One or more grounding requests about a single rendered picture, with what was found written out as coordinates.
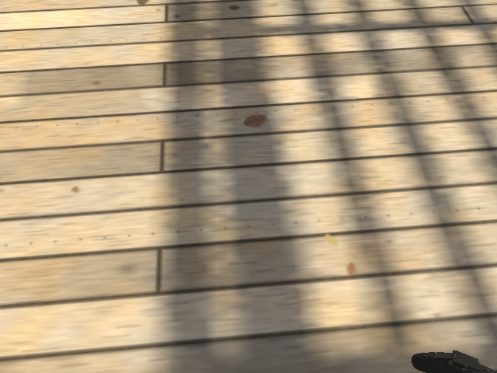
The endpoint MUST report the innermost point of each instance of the right robot hand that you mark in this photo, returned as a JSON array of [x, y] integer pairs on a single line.
[[455, 362]]

